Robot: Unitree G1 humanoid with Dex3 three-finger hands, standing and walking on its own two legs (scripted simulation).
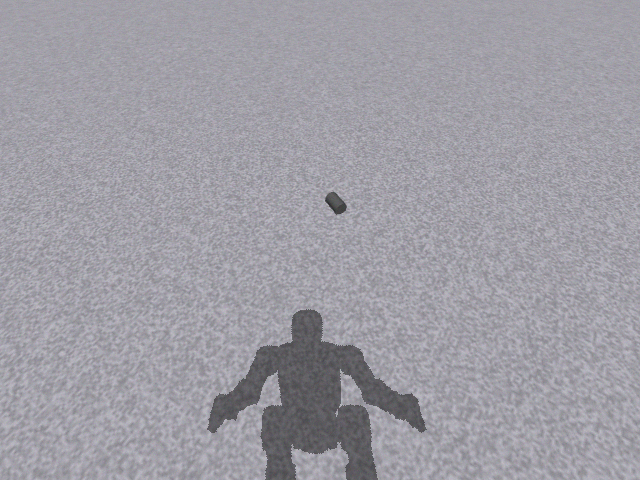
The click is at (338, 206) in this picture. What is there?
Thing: lying can
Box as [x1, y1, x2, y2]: [325, 192, 346, 213]
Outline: 330,192 325,198 326,201 336,213 341,213 345,209 346,205 334,192
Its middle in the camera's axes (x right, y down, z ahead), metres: +0.07 -0.16 +1.78
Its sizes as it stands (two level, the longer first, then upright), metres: 0.093 0.060 0.060
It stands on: the floor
